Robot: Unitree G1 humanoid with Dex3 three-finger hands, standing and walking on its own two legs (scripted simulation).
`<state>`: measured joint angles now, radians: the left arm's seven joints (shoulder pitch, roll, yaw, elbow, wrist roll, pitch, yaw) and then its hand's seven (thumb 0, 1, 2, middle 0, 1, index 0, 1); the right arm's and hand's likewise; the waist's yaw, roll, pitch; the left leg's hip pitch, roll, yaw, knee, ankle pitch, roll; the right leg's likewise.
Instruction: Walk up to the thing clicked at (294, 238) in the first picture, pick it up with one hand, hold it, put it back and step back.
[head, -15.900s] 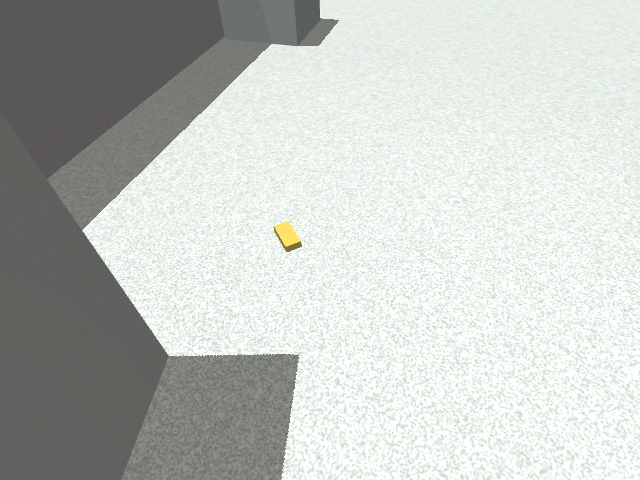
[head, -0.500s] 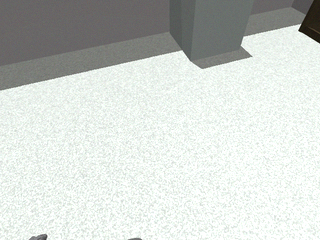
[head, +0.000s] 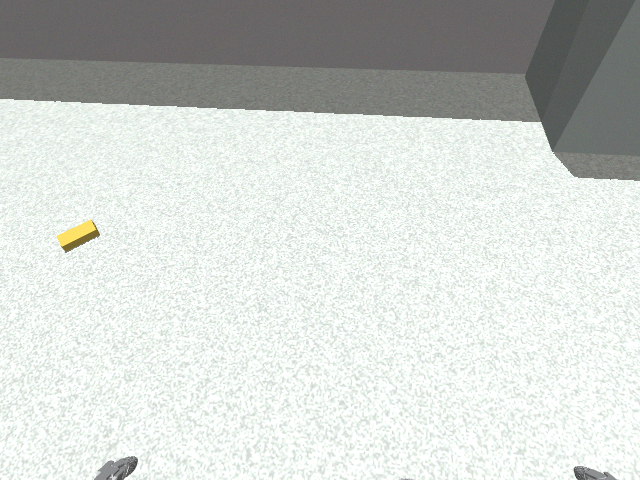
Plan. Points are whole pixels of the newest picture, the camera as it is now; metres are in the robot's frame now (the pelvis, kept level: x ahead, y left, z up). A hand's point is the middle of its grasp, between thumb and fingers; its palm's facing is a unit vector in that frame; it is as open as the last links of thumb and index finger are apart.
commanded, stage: walk up
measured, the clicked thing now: (78, 235) +1.06 +1.06 -0.73
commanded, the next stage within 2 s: stand in 1.94 s
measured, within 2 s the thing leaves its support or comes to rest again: neither
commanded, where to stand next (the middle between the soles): +0.08 -0.01 m, yaw +38 degrees
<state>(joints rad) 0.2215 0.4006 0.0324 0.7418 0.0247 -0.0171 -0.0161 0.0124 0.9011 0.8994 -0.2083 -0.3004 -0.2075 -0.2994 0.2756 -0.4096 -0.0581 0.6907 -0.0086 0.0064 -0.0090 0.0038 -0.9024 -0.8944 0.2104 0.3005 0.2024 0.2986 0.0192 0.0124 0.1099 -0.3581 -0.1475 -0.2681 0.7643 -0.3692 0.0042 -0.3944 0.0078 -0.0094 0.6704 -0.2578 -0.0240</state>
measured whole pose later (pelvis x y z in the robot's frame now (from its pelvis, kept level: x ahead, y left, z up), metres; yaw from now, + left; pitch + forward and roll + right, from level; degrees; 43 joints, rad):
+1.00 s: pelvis -0.01 -0.04 +0.00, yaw +35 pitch -2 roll +2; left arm 0.33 0.46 0.06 0.83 0.03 0.01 -0.03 0.01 0.90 0.90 -0.21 -0.30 -0.21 -0.30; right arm 0.25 -0.42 -0.07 0.88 -0.02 -0.03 0.01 0.00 -0.90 -0.89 0.21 0.30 0.20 0.30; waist 0.06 -0.05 0.10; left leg -0.33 -0.05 0.02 0.64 -0.27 0.01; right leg -0.32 -0.17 -0.09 0.78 -0.42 -0.01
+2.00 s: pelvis +0.03 -0.04 +0.03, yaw +43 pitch -2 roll +0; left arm 0.08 0.38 0.00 1.13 0.00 -0.01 -0.02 0.01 0.90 0.90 -0.21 -0.30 -0.21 -0.30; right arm 0.06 -0.36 0.00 1.13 0.00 -0.02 0.01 0.00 -0.91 -0.89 0.21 0.30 0.20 0.30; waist 0.02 -0.01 0.05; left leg -0.16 -0.02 -0.09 0.40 -0.19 -0.01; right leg -0.17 -0.07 -0.11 0.40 -0.19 0.02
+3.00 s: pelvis +0.06 -0.04 +0.03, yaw +40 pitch -1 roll +0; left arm 0.08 0.35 0.01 1.14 0.00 -0.01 -0.01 0.01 0.90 0.90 -0.21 -0.30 -0.21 -0.30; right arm 0.07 -0.35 0.00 1.14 0.00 -0.01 0.00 0.00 -0.91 -0.89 0.21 0.30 0.20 0.30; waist 0.01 0.00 0.04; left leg -0.10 0.02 -0.06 0.30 -0.18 -0.04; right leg -0.13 -0.02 -0.08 0.33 -0.18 -0.01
